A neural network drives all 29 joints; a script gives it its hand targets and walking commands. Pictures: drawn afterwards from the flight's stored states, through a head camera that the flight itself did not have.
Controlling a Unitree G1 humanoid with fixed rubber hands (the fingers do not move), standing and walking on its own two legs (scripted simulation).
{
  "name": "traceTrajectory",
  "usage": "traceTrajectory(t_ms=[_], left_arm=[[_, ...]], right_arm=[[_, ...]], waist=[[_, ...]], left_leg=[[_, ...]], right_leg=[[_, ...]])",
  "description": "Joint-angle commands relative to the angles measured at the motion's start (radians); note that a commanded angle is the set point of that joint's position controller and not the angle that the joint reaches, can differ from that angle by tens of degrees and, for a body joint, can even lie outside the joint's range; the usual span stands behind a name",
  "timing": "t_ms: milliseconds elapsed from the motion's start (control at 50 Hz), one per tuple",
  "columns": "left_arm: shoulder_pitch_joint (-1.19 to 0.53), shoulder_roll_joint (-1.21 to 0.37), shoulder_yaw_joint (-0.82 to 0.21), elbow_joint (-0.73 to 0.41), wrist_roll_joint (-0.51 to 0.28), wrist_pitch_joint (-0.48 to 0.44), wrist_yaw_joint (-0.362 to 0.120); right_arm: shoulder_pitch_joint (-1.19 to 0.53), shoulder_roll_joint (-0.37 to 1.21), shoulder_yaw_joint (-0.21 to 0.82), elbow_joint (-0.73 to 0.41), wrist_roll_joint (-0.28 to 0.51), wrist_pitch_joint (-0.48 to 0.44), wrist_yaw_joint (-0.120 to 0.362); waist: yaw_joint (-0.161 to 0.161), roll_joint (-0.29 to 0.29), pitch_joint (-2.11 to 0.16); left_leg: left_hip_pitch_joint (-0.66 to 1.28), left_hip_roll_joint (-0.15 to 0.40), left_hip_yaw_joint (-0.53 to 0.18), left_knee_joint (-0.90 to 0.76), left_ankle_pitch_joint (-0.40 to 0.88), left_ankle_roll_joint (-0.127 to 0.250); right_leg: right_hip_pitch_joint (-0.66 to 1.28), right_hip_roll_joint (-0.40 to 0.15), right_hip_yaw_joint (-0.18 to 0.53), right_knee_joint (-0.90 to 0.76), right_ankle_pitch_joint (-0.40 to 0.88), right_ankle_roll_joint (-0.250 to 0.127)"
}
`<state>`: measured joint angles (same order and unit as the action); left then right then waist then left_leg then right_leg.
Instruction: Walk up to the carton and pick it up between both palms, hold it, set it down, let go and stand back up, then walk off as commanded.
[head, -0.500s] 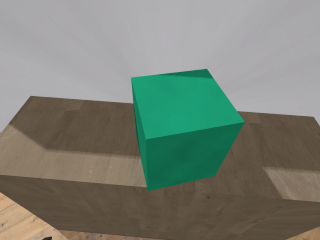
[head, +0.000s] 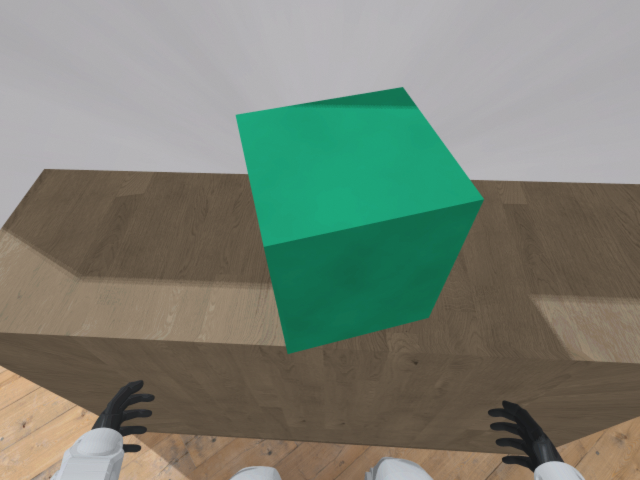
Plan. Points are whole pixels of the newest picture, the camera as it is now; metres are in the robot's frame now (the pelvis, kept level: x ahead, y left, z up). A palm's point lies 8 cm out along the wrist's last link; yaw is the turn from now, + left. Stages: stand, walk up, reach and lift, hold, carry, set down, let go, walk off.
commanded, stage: reach and lift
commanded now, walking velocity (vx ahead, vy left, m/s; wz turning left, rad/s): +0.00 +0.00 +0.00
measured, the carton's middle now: (342, 227) +0.40 -0.01 +0.08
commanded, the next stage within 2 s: none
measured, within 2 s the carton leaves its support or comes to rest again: neither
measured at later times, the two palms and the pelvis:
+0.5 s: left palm (105, 439) +0.16 +0.27 -0.03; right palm (557, 466) +0.15 -0.26 -0.04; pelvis +0.01 +0.01 +0.02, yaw +0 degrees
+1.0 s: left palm (128, 433) +0.16 +0.22 +0.02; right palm (556, 425) +0.18 -0.25 +0.01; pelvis +0.01 +0.00 +0.03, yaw +0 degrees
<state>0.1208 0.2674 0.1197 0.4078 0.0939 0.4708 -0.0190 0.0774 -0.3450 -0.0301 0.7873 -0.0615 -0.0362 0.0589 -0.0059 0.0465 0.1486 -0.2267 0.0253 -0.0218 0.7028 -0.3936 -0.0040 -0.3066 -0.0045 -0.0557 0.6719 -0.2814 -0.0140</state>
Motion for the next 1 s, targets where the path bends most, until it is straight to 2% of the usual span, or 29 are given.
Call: traceTrajectory(t_ms=[0, 60, 120, 180, 240, 360, 460, 500, 660, 720, 780, 900, 960, 980], left_arm=[[0.017, 0.185, 0.112, -0.2, 0.001, 0.008, 0.029], [0.035, 0.181, 0.071, -0.236, -0.041, -0.007, 0.033], [0.046, 0.172, 0.043, -0.266, -0.07, -0.034, 0.043], [0.059, 0.148, 0.025, -0.334, -0.078, -0.062, 0.063], [0.102, 0.111, 0.016, -0.37, -0.082, -0.087, 0.081], [0.162, 0.051, -0.016, -0.442, -0.082, -0.147, 0.112], [0.209, 0.007, -0.053, -0.481, -0.095, -0.197, 0.129], [0.229, -0.014, -0.067, -0.499, -0.095, -0.215, 0.138], [0.287, -0.06, -0.092, -0.581, -0.11, -0.266, 0.167], [0.31, -0.066, -0.091, -0.611, -0.11, -0.285, 0.175], [0.322, -0.082, -0.094, -0.636, -0.12, -0.3, 0.184], [0.322, -0.105, -0.12, -0.704, -0.137, -0.316, 0.202], [0.325, -0.115, -0.135, -0.735, -0.154, -0.325, 0.208], [0.332, -0.117, -0.134, -0.749, -0.153, -0.326, 0.212]], right_arm=[[0.002, -0.22, -0.134, -0.178, 0.032, -0.006, 0.004], [0.027, -0.197, -0.134, -0.248, 0.047, -0.001, 0.008], [0.055, -0.182, -0.13, -0.283, 0.06, -0.005, 0.018], [0.087, -0.184, -0.133, -0.326, 0.077, -0.02, 0.036], [0.133, -0.194, -0.131, -0.33, 0.094, -0.036, 0.052], [0.173, -0.212, -0.141, -0.351, 0.117, -0.086, 0.079], [0.18, -0.224, -0.153, -0.379, 0.143, -0.119, 0.099], [0.186, -0.24, -0.168, -0.389, 0.154, -0.127, 0.109], [0.188, -0.246, -0.166, -0.465, 0.211, -0.13, 0.137], [0.199, -0.23, -0.151, -0.51, 0.233, -0.126, 0.139], [0.212, -0.237, -0.154, -0.552, 0.249, -0.116, 0.137], [0.222, -0.23, -0.153, -0.633, 0.283, -0.098, 0.132], [0.23, -0.22, -0.154, -0.701, 0.289, -0.092, 0.128], [0.245, -0.223, -0.156, -0.709, 0.297, -0.088, 0.128]], waist=[[-0.003, -0.114, -0.213], [0.008, -0.184, -0.235], [0.021, -0.195, -0.238], [0.021, -0.141, -0.265], [0.013, -0.068, -0.263], [0.011, 0.009, -0.272], [0.004, -0.017, -0.267], [0.0, -0.004, -0.26], [0.006, -0.036, -0.264], [0.019, -0.059, -0.27], [0.016, -0.079, -0.257], [0.021, -0.079, -0.242], [0.021, -0.108, -0.253], [0.021, -0.1, -0.246]], left_leg=[[-0.426, 0.06, 0.107, -0.258, 0.118, 0.025], [-0.269, 0.024, 0.113, -0.233, 0.209, 0.005], [-0.152, 0.003, 0.108, -0.24, 0.261, -0.006], [-0.096, 0.002, 0.098, -0.273, 0.272, -0.01], [-0.128, 0.018, 0.091, -0.327, 0.263, -0.001], [-0.169, 0.035, 0.08, -0.401, 0.251, 0.001], [-0.143, 0.031, 0.069, -0.426, 0.259, -0.005], [-0.14, 0.038, 0.058, -0.436, 0.25, -0.011], [-0.043, 0.01, 0.04, -0.42, 0.335, -0.032], [-0.012, -0.004, 0.044, -0.412, 0.344, -0.03], [0.009, -0.01, 0.041, -0.413, 0.356, -0.033], [0.007, -0.012, 0.043, -0.429, 0.322, -0.034], [0.006, -0.015, 0.047, -0.427, 0.301, -0.03], [0.006, -0.017, 0.046, -0.428, 0.305, -0.031]], right_leg=[[0.579, 0.035, -0.016, -0.084, 0.212, -0.001], [0.455, 0.019, 0.007, -0.16, 0.219, -0.006], [0.372, 0.008, 0.011, -0.217, 0.224, -0.01], [0.365, 0.016, 0.0, -0.243, 0.229, -0.018], [0.432, 0.037, -0.017, -0.237, 0.257, -0.018], [0.513, 0.063, -0.031, -0.238, 0.298, -0.024], [0.498, 0.066, -0.028, -0.266, 0.301, -0.026], [0.48, 0.073, -0.032, -0.269, 0.297, -0.031], [0.396, 0.056, -0.009, -0.318, 0.295, -0.041], [0.381, 0.049, 0.004, -0.337, 0.277, -0.039], [0.367, 0.052, 0.01, -0.348, 0.265, -0.04], [0.355, 0.049, 0.023, -0.36, 0.221, -0.044], [0.357, 0.044, 0.031, -0.367, 0.205, -0.041], [0.352, 0.045, 0.035, -0.367, 0.202, -0.042]])
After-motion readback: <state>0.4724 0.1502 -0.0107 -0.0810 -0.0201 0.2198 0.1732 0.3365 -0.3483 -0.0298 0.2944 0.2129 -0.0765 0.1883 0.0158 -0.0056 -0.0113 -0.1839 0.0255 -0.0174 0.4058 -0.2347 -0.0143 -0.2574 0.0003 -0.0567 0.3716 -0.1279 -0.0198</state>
